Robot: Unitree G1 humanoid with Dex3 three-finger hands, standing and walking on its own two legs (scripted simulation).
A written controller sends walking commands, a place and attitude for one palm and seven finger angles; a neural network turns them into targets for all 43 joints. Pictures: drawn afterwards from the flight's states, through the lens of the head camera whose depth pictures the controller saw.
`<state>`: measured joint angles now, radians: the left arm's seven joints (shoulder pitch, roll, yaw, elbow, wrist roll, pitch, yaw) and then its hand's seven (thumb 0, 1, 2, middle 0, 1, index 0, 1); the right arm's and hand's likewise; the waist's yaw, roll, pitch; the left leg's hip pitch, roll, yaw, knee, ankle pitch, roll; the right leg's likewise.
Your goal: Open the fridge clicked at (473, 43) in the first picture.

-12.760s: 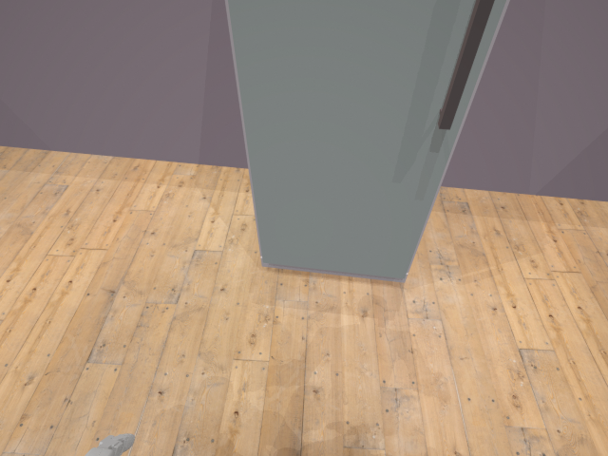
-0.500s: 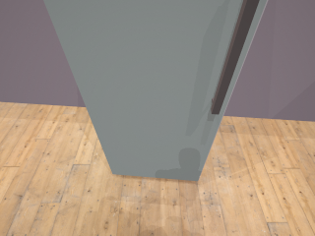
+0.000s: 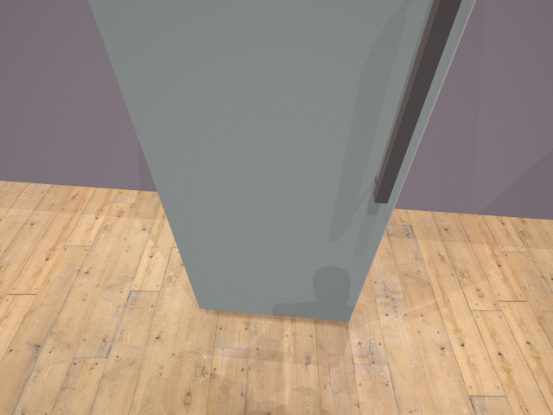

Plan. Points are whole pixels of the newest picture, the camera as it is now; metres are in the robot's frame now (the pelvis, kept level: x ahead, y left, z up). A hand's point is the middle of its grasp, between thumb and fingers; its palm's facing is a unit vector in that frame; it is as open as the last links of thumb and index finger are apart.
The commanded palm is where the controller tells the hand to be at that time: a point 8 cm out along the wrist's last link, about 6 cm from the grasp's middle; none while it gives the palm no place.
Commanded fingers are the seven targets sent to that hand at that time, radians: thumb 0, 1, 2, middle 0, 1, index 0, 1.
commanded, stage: look again from close up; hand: right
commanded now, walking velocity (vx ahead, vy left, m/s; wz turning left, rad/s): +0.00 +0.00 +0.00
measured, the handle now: (413, 84) +0.54 -0.17 +0.23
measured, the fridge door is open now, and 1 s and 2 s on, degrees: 0 0 0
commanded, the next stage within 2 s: raise the hand to about handle height in 1.36 s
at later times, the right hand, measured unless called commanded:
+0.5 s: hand out of the picture +0.08 -0.22 -0.16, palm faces -0.06 +0.95 -0.31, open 7.4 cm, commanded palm none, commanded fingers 0.00 -0.90 -0.90 0.20 0.30 0.20 0.30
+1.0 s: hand out of the picture +0.13 -0.20 -0.15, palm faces -0.05 +0.94 -0.32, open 7.4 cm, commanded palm none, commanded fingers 0.00 -0.90 -0.90 0.20 0.30 0.20 0.30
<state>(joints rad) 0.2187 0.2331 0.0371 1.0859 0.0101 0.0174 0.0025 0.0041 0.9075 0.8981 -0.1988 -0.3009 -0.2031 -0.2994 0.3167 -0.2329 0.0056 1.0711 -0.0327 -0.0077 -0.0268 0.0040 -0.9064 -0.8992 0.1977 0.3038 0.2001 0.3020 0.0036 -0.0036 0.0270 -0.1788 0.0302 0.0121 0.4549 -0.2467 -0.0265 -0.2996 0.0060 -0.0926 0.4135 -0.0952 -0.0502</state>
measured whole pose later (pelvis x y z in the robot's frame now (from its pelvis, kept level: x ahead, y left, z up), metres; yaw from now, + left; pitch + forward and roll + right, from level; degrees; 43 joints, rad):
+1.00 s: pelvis +0.07 +0.03 +0.01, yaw +0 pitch -1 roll +0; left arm 0.10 0.30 0.00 1.11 0.01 0.00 0.01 0.00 0.91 0.90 -0.20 -0.30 -0.20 -0.30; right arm 0.16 -0.31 0.02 1.08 -0.02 -0.02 -0.02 0.00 -0.90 -0.90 0.20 0.30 0.20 0.30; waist 0.01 0.00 0.04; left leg -0.03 0.01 0.01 0.32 -0.27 0.00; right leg -0.18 -0.01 -0.08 0.34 -0.15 -0.01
